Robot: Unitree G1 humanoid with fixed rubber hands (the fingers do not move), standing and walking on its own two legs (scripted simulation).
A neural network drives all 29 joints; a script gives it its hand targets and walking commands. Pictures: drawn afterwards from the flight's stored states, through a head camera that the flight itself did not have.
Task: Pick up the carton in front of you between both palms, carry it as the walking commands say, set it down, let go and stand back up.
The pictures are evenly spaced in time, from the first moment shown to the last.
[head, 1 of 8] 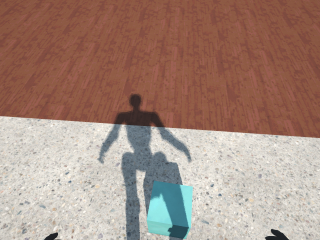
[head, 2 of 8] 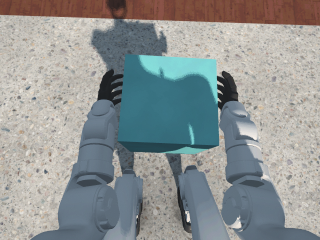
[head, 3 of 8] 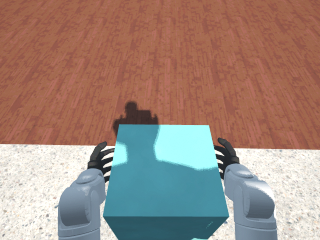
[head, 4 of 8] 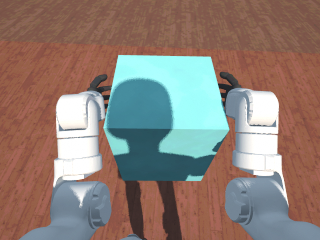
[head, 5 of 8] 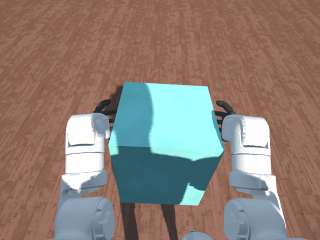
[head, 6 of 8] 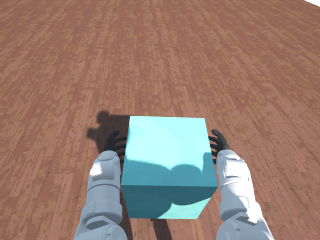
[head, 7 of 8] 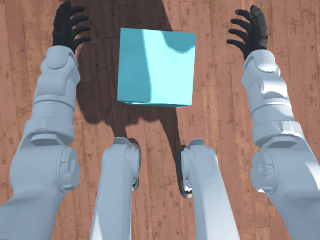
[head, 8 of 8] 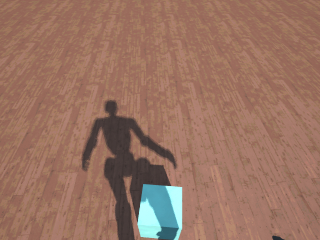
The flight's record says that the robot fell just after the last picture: no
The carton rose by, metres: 1.05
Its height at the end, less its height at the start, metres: +0.31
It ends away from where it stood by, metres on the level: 5.28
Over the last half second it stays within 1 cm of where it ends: yes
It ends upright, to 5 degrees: yes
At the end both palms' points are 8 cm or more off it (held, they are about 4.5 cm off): yes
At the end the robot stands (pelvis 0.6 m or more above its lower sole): yes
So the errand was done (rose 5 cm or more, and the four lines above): yes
